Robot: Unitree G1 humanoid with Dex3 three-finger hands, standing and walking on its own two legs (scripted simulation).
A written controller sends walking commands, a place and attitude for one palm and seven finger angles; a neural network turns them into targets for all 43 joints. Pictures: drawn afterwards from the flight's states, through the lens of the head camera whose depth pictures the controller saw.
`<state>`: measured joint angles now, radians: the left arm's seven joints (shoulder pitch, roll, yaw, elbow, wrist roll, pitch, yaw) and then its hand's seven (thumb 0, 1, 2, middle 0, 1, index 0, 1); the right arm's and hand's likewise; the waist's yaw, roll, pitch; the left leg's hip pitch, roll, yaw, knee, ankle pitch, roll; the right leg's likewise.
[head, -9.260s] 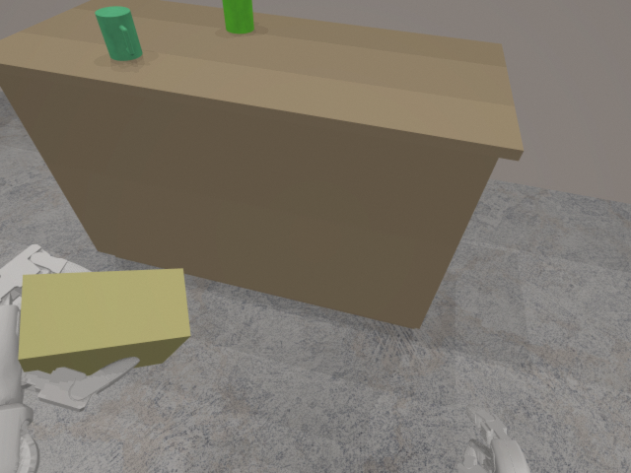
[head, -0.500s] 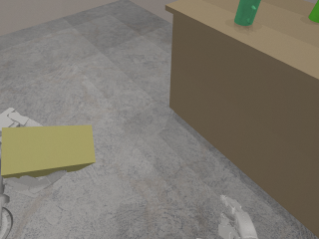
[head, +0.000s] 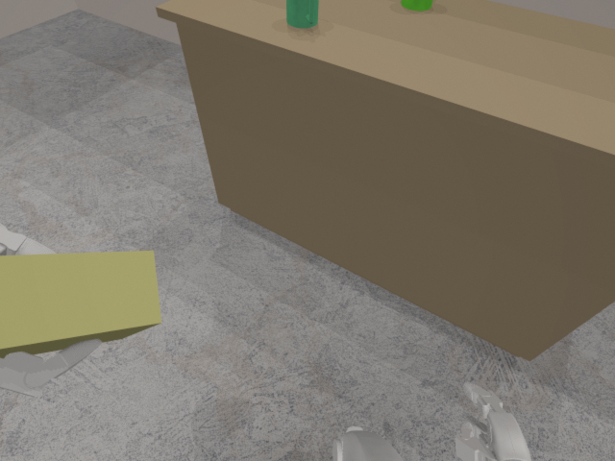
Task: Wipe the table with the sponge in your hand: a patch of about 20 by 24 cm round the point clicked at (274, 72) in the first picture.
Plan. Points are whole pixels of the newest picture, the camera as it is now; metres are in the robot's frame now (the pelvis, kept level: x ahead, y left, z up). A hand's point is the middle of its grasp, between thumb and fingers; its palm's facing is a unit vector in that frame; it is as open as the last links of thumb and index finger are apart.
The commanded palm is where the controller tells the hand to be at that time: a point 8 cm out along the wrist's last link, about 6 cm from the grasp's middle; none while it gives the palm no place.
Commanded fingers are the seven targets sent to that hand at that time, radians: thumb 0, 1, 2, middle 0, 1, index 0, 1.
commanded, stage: turn to face it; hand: left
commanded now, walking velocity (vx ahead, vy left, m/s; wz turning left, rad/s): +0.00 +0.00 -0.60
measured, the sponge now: (90, 304) +0.22 +0.23 +0.16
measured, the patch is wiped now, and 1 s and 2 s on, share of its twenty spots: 0.00 0.00 0.00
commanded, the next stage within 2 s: take the last steps up to it in 1.42 s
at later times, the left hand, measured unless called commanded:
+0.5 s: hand (230, 318) +0.21 +0.09 +0.18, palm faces +0.10 -0.83 -0.56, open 10.2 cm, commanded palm +0.17 +0.14 +0.19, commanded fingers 0.00 0.10 1.30 -1.20 -1.60 -1.20 -1.60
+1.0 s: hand (375, 385) +0.17 -0.03 +0.17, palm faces -0.13 -0.87 -0.47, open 10.2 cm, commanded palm +0.13 +0.05 +0.19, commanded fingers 0.00 0.10 1.30 -1.20 -1.60 -1.20 -1.60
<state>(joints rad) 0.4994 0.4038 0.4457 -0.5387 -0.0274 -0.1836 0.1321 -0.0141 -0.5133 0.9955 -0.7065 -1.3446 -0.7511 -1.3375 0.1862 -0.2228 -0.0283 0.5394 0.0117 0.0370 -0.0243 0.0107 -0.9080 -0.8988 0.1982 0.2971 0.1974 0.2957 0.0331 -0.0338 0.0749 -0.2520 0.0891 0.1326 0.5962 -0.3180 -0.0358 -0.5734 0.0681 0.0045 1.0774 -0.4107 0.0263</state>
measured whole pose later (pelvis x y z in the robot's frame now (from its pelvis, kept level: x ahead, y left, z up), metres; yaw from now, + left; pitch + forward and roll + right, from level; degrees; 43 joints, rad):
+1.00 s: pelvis -0.16 -0.09 -0.01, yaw -34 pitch -1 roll -1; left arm 0.33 0.37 0.35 -0.48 -0.02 -0.17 0.13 -0.01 -0.51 1.00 -0.71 -1.35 -0.75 -1.34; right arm 0.18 -0.17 0.04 0.55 0.02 -0.01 0.01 0.01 -0.90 -0.90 0.21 0.30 0.21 0.30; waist 0.03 0.08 0.16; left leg -0.36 0.23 0.09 0.91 -0.50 -0.09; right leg -0.35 0.00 -0.09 0.71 -0.33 -0.03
